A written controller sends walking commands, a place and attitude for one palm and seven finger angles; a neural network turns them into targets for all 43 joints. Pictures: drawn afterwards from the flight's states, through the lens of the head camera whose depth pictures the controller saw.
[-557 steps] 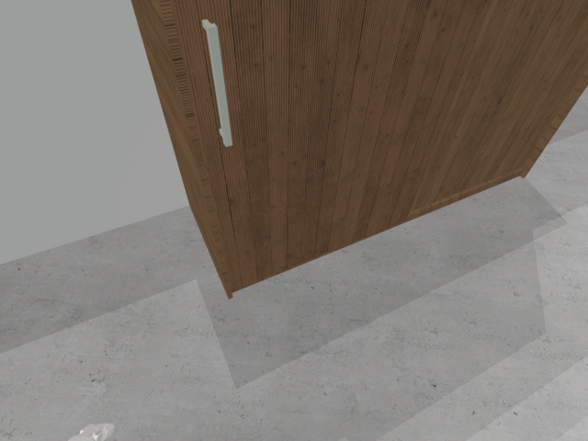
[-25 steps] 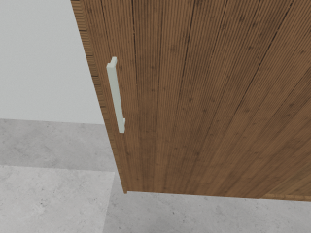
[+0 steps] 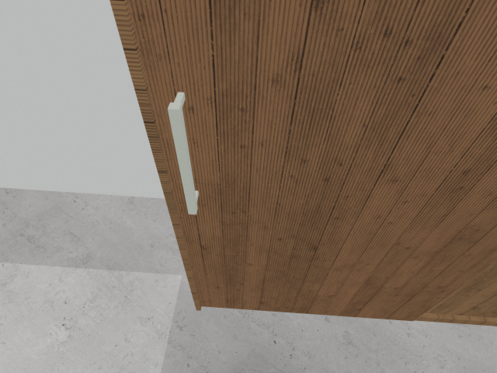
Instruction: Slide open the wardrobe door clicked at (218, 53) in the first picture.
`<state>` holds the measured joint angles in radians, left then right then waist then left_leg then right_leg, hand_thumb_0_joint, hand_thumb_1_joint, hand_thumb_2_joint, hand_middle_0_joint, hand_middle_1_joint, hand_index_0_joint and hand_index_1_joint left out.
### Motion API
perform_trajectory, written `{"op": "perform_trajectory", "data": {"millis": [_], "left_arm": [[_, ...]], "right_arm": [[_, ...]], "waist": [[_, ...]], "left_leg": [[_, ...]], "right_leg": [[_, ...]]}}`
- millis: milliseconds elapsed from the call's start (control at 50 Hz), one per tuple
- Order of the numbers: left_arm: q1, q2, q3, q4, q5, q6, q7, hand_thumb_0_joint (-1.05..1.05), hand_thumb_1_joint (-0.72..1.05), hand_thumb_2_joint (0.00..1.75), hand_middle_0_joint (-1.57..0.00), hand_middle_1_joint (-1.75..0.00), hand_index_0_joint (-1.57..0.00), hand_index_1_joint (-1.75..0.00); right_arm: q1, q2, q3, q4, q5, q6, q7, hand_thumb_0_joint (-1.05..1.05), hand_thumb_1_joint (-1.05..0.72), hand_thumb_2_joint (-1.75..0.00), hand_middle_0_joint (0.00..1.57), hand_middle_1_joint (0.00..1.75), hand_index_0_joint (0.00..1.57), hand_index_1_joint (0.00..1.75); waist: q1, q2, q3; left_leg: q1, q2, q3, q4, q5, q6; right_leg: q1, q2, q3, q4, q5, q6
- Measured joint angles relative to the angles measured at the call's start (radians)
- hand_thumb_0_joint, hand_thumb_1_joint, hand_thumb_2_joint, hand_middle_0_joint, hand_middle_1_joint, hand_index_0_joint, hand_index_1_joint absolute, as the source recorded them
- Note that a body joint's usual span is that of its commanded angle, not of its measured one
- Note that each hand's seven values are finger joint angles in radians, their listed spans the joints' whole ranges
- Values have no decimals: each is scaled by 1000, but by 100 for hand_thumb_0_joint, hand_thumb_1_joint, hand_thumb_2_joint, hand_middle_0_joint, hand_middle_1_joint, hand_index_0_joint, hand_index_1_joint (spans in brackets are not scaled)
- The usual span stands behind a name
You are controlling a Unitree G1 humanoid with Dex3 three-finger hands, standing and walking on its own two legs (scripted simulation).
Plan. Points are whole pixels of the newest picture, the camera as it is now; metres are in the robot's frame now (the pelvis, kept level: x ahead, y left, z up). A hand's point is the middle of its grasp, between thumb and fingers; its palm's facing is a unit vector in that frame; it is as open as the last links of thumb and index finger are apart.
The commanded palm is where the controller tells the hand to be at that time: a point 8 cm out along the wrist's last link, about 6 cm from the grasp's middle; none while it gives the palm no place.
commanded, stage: look again from close up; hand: left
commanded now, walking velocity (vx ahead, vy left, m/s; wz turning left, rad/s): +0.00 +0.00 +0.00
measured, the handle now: (187, 161) +0.44 +0.15 +0.09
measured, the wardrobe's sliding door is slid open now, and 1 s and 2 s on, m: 0.00 0.00 0.00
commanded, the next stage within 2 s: raise the hand with hooked fingers in 0.22 s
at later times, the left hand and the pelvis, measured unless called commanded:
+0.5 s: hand (130, 351) +0.16 +0.20 -0.05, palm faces +0.25 -0.95 -0.18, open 7.4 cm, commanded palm +0.11 +0.22 -0.05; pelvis +0.00 +0.00 -0.02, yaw +3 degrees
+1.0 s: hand (128, 337) +0.17 +0.19 +0.00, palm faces +0.00 -1.00 -0.07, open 10.1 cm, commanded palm +0.14 +0.25 +0.01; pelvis -0.02 -0.03 -0.07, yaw +5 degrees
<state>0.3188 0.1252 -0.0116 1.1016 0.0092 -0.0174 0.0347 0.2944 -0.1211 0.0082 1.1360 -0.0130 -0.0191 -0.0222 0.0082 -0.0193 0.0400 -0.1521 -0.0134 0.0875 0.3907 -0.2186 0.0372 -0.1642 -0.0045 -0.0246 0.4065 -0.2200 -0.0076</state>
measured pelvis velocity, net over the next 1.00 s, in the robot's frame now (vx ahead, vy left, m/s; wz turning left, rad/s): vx -0.02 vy -0.03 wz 0.08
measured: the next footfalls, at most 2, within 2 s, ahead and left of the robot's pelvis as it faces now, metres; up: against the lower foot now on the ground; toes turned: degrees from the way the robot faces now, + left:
none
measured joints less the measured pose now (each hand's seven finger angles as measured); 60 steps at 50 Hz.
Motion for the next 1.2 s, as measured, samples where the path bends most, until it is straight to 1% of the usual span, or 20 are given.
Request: {"op": "perform_trajectory", "data": {"millis": [340, 360, 380, 400, 460, 520, 560, 600, 640, 660, 680, 720, 780, 820, 880, 920, 1000, 1060, 1140, 1200], "left_arm": [[-4, -1, -1, 4, 4, -7, 6, 1, 91, 90, -20, -29, -20, -30], [44, 7, -1, -145, -30, 70, 17, 2, 93, 90, -20, -29, -20, -30], [104, 28, 16, -351, -66, 155, 31, 4, 95, 90, -20, -30, -21, -30], [152, 53, 19, -515, -89, 147, 50, 5, 96, 90, -21, -30, -21, -30], [188, 92, 18, -839, -146, 56, 89, 6, 95, 89, -20, -31, -20, -32], [112, 76, 38, -977, -171, -98, 48, 5, 89, 87, -20, -34, -20, -34], [64, 50, 61, -1001, -199, -233, -35, 4, 85, 86, -20, -36, -20, -36], [42, 28, 82, -995, -222, -365, -155, 3, 80, 84, -20, -39, -20, -39], [54, 25, 98, -993, -225, -453, -261, 2, 75, 82, -21, -41, -21, -41], [71, 31, 104, -997, -225, -470, -297, 1, 72, 81, -21, -43, -21, -43], [93, 38, 111, -1004, -228, -470, -321, 1, 70, 80, -22, -44, -22, -44], [145, 55, 128, -1028, -241, -440, -337, 1, 64, 78, -22, -47, -22, -47], [220, 79, 165, -1078, -260, -411, -312, 1, 57, 76, -23, -51, -23, -51], [241, 97, 191, -1116, -273, -428, -302, 1, 52, 74, -23, -54, -23, -54], [204, 117, 210, -1148, -302, -466, -335, 1, 45, 71, -23, -59, -23, -59], [144, 132, 213, -1144, -317, -459, -382, 1, 40, 69, -24, -62, -24, -62], [36, 171, 228, -1101, -334, -353, -456, 1, 30, 65, -24, -68, -24, -68], [16, 187, 264, -1079, -357, -276, -459, 1, 23, 62, -25, -72, -25, -72], [31, 184, 312, -1077, -380, -257, -434, 1, 14, 58, -26, -78, -26, -78], [40, 181, 323, -1087, -383, -270, -429, 1, 7, 55, -26, -83, -26, -83]], "right_arm": [[3, -2, 1, -2, 1, -2, 0, 1, -92, -90, 20, 30, 20, 30], [17, -10, 9, -45, 9, -4, -4, 2, -92, -90, 20, 30, 20, 30], [41, -20, 19, -94, 21, -36, -18, 2, -93, -90, 20, 30, 20, 30], [67, -31, 20, -141, 30, -82, -29, 3, -93, -90, 20, 30, 20, 30], [92, -84, 12, -248, 57, -206, -44, 3, -93, -90, 21, 30, 20, 30], [44, -135, -12, -340, 44, -261, -38, 3, -93, -90, 20, 30, 20, 30], [-8, -146, -31, -398, 33, -270, -19, 3, -92, -90, 20, 30, 20, 30], [-62, -145, -52, -461, 27, -259, 9, 2, -92, -90, 20, 30, 20, 30], [-106, -142, -68, -531, 25, -240, 28, 2, -92, -90, 20, 30, 20, 30], [-122, -141, -73, -565, 26, -229, 32, 2, -91, -90, 20, 30, 20, 30], [-136, -141, -78, -597, 27, -216, 33, 2, -91, -90, 20, 30, 20, 30], [-152, -143, -83, -650, 30, -192, 28, 2, -91, -90, 20, 30, 20, 30], [-156, -142, -77, -690, 32, -178, 11, 1, -91, -90, 20, 30, 20, 30], [-150, -138, -62, -690, 31, -183, 0, 1, -91, -90, 20, 30, 20, 30], [-142, -130, -25, -659, 35, -199, -15, 1, -91, -90, 20, 30, 20, 30], [-135, -119, 2, -629, 41, -205, -23, 1, -91, -90, 20, 30, 20, 30], [-105, -86, 41, -575, 52, -198, -32, 1, -90, -90, 21, 30, 20, 30], [-67, -70, 47, -554, 55, -195, -34, 2, -90, -90, 21, 30, 20, 31], [-14, -81, 29, -540, 56, -209, -35, 2, -90, -90, 21, 30, 20, 31], [10, -109, 10, -533, 57, -224, -37, 2, -90, -90, 21, 30, 20, 31]], "waist": [[0, 9, 0], [-4, 11, 5], [0, 6, 12], [3, 3, 6], [-17, 25, -31], [-40, 48, -84], [-42, 37, -129], [-41, 15, -152], [-37, -9, -162], [-31, -20, -165], [-24, -28, -165], [-6, -35, -160], [20, -24, -157], [35, -12, -153], [49, 15, -141], [53, 30, -130], [35, 48, -119], [8, 54, -120], [-13, 52, -125], [-14, 51, -123]], "left_leg": [[-11, 8, -1, 18, -12, -4], [-21, 10, -3, 39, -21, -4], [-22, 7, -2, 52, -29, -4], [-30, 0, -2, 65, -36, -4], [-85, -18, -27, 130, -59, 1], [-186, -19, -43, 229, -94, 2], [-273, -11, -34, 307, -124, -3], [-346, 2, -24, 388, -159, -9], [-410, 13, -20, 465, -193, -12], [-438, 17, -20, 499, -208, -14], [-460, 21, -22, 528, -221, -18], [-495, 27, -33, 578, -243, -25], [-535, 35, -65, 627, -263, -34], [-558, 39, -91, 651, -269, -39], [-587, 42, -127, 676, -271, -45], [-595, 43, -138, 679, -267, -48], [-571, 46, -132, 639, -246, -48], [-526, 45, -109, 581, -227, -42], [-470, 41, -81, 511, -204, -33], [-444, 37, -70, 480, -194, -25]], "right_leg": [[-4, 6, -1, 4, -6, -2], [-10, 8, -3, 17, -10, -2], [-18, 4, -2, 43, -22, -2], [-35, -4, -2, 76, -39, -3], [-81, -25, -28, 152, -85, 1], [-167, -32, -45, 234, -117, 1], [-260, -28, -36, 314, -146, -5], [-339, -19, -27, 395, -176, -13], [-405, -12, -23, 472, -208, -22], [-434, -9, -23, 507, -223, -25], [-456, -6, -24, 536, -236, -29], [-485, -2, -36, 577, -252, -43], [-504, 4, -67, 604, -275, -47], [-510, 8, -93, 609, -280, -49], [-515, 13, -127, 608, -279, -56], [-516, 16, -138, 601, -273, -58], [-496, 20, -131, 560, -250, -55], [-463, 20, -109, 514, -228, -48], [-422, 18, -82, 456, -203, -37], [-399, 15, -70, 428, -191, -30]]}}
